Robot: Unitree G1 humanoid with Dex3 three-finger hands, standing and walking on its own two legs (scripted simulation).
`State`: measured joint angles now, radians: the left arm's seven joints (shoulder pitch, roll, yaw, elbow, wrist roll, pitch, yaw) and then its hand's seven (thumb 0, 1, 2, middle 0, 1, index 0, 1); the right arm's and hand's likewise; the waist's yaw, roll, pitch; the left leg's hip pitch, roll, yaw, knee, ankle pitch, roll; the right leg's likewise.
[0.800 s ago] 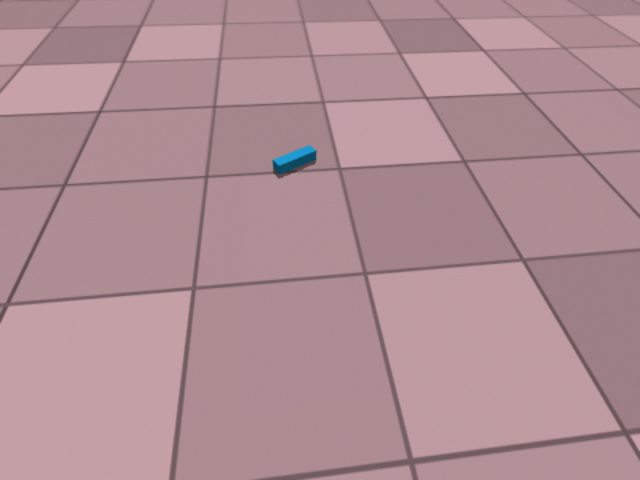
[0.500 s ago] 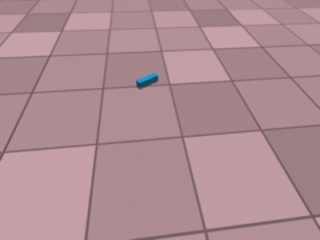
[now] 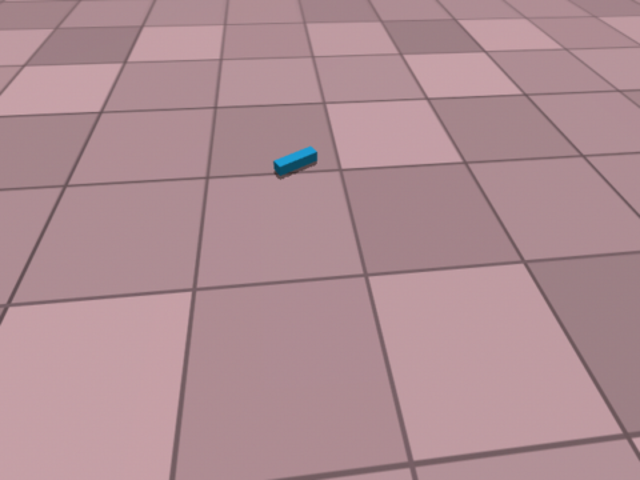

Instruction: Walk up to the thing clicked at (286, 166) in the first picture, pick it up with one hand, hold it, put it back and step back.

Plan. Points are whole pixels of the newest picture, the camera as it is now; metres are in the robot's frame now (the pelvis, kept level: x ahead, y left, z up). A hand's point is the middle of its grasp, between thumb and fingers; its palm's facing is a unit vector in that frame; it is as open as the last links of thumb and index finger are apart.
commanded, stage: stand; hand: left
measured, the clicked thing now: (295, 160) +1.69 +0.09 -0.76
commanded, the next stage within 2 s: walk up in 0.32 s
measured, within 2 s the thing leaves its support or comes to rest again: neither
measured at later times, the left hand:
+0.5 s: hand out of the picture +0.08 +0.30 -0.15, palm faces +0.18 -0.93 -0.31, open 7.4 cm
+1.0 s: hand (89, 445) +0.21 +0.35 -0.17, palm faces +0.28 -0.92 -0.26, open 7.4 cm
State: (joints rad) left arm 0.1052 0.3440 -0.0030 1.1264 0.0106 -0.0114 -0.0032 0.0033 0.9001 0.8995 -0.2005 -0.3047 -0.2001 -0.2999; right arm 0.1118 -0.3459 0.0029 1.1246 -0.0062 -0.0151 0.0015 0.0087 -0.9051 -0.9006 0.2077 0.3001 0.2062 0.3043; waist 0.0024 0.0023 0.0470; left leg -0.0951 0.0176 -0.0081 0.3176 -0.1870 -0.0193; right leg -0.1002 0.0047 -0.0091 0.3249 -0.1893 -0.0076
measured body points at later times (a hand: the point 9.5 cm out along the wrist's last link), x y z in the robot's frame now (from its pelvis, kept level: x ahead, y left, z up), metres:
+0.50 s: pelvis +0.02 +0.01 -0.01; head +0.02 +0.04 +0.44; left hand +0.07 +0.35 -0.13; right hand +0.10 -0.31 -0.11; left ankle +0.03 +0.13 -0.72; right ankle -0.01 -0.11 -0.75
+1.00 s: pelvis +0.22 +0.05 -0.01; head +0.21 +0.10 +0.44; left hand +0.20 +0.39 -0.15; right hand +0.33 -0.26 -0.09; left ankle +0.11 +0.16 -0.75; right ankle +0.38 -0.11 -0.69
